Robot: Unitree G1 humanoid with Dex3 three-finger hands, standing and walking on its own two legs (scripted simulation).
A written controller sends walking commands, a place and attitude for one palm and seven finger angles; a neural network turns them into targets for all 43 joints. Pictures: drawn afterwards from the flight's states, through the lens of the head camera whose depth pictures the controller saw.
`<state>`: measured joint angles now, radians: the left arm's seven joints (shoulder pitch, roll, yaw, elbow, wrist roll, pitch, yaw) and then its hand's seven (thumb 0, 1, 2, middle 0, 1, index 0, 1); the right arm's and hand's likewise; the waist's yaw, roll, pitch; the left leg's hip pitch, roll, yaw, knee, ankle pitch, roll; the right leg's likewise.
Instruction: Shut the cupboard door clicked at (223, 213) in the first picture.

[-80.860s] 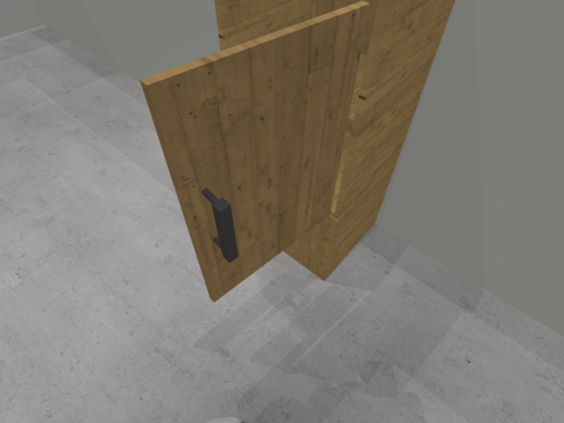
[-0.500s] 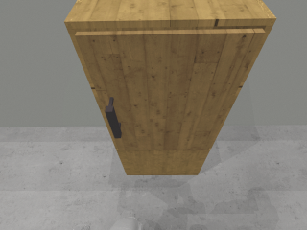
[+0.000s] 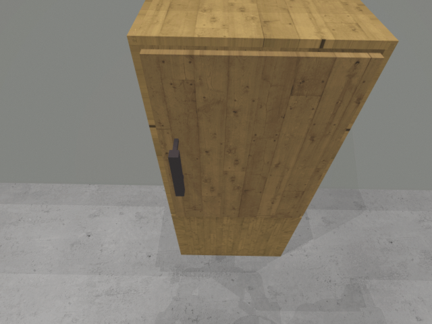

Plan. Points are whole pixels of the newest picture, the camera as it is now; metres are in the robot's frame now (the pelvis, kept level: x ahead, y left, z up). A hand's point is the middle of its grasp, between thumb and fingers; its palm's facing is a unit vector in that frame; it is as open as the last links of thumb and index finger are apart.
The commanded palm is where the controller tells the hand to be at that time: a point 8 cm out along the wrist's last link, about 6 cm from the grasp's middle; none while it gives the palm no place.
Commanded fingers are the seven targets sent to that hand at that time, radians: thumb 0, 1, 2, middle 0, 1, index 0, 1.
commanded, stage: come to a stop and stand still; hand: left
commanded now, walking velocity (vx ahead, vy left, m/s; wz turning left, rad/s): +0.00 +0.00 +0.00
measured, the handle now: (178, 168) +0.47 +0.13 -0.04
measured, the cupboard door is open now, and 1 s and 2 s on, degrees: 0 0 0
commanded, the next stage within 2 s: look again from close up in 0.14 s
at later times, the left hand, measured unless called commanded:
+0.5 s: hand out of the picture +0.04 +0.20 -0.17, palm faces +0.02 -0.96 -0.26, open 7.4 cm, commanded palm none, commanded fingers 0.00 0.90 0.90 -0.20 -0.30 -0.20 -0.30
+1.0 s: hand out of the picture -0.01 +0.23 -0.17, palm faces +0.01 -0.96 -0.26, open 7.4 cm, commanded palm none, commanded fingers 0.00 0.90 0.90 -0.20 -0.30 -0.20 -0.30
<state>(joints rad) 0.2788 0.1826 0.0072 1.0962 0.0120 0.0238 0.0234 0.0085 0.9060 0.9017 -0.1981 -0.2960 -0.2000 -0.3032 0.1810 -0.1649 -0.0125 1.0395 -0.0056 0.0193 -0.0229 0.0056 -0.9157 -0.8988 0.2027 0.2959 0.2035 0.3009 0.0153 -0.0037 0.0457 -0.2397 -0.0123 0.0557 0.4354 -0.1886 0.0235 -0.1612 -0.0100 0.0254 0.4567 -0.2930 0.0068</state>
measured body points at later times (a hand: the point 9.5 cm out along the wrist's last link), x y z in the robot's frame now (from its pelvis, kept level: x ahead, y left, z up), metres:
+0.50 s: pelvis -0.01 -0.01 -0.01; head -0.02 -0.01 +0.44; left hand +0.04 +0.25 -0.15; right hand +0.01 -0.25 -0.16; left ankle +0.03 +0.10 -0.74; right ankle -0.03 -0.12 -0.74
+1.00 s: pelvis -0.03 +0.01 +0.00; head -0.04 +0.03 +0.45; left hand -0.01 +0.28 -0.15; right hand +0.04 -0.25 -0.13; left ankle +0.03 +0.10 -0.74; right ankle -0.03 -0.12 -0.74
